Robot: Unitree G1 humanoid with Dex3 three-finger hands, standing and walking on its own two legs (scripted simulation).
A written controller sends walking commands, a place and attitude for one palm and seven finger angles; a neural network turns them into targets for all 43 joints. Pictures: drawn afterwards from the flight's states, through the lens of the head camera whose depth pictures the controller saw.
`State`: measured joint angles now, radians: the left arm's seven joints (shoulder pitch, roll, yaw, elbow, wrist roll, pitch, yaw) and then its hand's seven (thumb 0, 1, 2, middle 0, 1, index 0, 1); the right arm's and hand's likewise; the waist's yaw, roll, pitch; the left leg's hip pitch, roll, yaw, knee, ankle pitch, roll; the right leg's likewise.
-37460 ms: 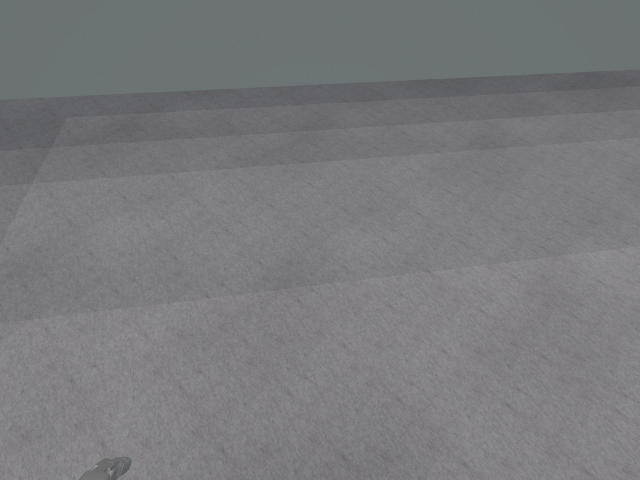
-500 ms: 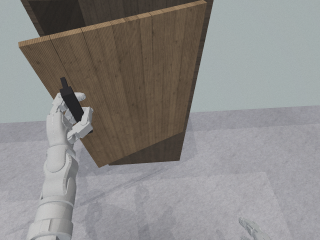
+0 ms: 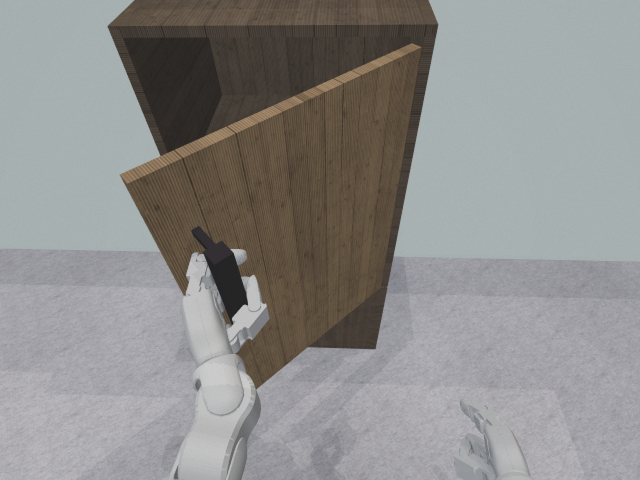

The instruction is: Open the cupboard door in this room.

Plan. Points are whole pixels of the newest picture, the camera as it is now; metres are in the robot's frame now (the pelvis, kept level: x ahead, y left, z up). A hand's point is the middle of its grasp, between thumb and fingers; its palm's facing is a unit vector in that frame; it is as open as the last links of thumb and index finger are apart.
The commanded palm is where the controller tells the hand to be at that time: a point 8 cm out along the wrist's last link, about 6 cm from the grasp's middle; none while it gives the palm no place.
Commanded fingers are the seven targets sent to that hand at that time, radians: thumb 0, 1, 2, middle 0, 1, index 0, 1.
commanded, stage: open thumb and fingers to let go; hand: left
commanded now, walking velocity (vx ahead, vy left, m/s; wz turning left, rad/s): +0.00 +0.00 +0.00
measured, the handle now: (223, 282) +0.34 +0.15 +0.08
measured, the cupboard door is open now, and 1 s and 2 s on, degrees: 44 42 43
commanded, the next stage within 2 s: slide the hand sideways off the handle in 0.72 s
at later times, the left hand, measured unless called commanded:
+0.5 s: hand (242, 311) +0.29 +0.11 +0.08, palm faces +0.41 -0.91 -0.01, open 13.6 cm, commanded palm +0.25 +0.16 +0.07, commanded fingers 0.00 -0.50 0.30 -0.22 -0.75 -0.22 -0.75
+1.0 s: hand (229, 326) +0.27 +0.13 +0.08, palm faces +0.02 -0.99 -0.14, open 16.3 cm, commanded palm +0.25 +0.16 +0.07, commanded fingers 0.00 -0.50 0.30 -0.15 -0.30 -0.15 -0.30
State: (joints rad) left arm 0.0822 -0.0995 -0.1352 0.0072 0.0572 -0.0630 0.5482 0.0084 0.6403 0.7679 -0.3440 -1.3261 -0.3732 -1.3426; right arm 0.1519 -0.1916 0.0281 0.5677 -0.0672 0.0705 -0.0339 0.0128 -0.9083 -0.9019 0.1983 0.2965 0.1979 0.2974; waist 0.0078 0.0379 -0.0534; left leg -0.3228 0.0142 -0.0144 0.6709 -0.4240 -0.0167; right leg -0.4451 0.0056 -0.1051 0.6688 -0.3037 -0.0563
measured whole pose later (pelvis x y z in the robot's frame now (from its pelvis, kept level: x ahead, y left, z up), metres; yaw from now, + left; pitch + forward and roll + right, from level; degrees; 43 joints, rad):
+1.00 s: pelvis -0.04 +0.02 +0.00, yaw +0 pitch +2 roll +0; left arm -0.08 0.11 -0.10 0.22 -0.01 -0.20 0.09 -0.01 -0.50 0.30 -0.22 -0.41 -0.12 -0.40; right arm 0.21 -0.20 0.06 0.60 -0.03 -0.02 -0.07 0.01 -0.91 -0.90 0.20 0.30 0.20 0.30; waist 0.04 0.02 -0.03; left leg -0.36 -0.03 0.00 0.71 -0.39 0.01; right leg -0.48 -0.03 -0.09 0.70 -0.26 -0.03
